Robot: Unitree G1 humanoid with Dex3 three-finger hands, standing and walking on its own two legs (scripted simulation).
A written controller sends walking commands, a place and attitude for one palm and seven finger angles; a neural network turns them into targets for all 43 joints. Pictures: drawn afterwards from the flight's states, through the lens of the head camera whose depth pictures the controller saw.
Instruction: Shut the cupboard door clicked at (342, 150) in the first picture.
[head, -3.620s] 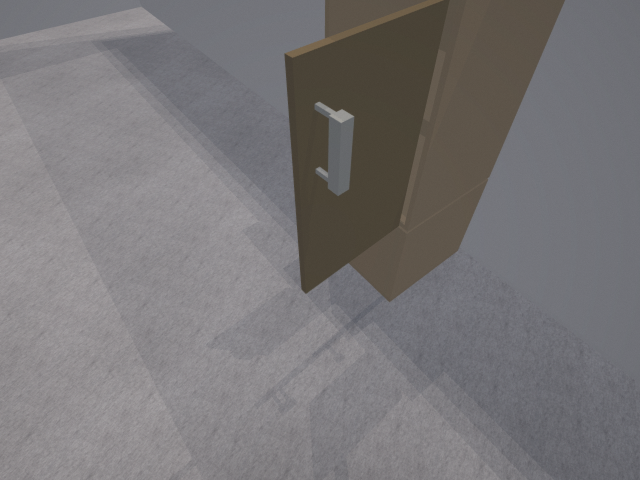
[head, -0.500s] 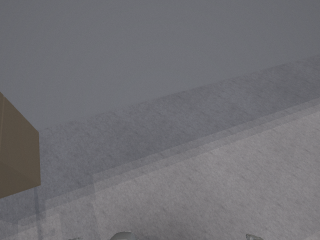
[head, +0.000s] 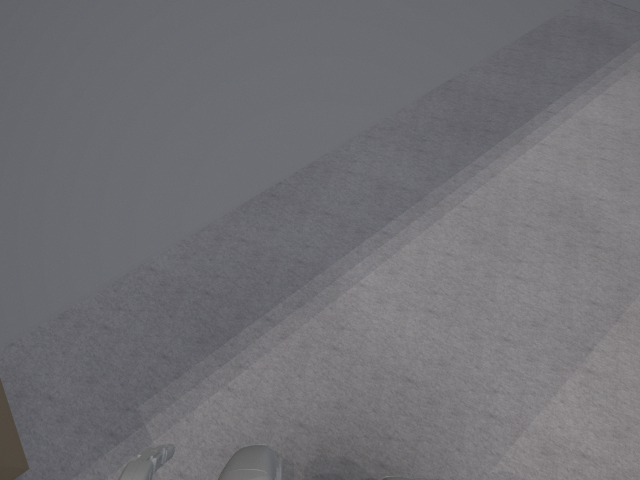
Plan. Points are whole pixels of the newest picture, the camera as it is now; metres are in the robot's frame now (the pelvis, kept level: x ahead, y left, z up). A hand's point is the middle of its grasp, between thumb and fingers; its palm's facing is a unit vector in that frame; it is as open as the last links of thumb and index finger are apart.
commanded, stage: walk around to get in front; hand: left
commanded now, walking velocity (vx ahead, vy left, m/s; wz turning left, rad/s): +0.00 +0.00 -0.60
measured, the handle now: out of the picture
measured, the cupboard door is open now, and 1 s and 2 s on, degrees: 93 93 93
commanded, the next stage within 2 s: walk to a spot facing it in 1.82 s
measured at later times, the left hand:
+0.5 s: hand (214, 443) +0.18 +0.17 -0.16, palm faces -0.26 -0.94 -0.20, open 7.4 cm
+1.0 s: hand (278, 371) +0.29 +0.09 -0.18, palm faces -0.53 -0.83 -0.16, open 7.4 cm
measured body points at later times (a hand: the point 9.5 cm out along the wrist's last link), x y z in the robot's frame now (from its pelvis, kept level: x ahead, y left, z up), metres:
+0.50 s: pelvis +0.02 +0.00 +0.01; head +0.08 +0.00 +0.45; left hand +0.19 +0.22 -0.14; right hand +0.01 -0.25 -0.13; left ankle +0.03 +0.13 -0.73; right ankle -0.03 -0.12 -0.69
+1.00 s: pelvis +0.15 -0.06 +0.00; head +0.20 -0.06 +0.45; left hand +0.31 +0.14 -0.16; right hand +0.09 -0.31 -0.12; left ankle +0.22 +0.04 -0.73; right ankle +0.01 -0.11 -0.65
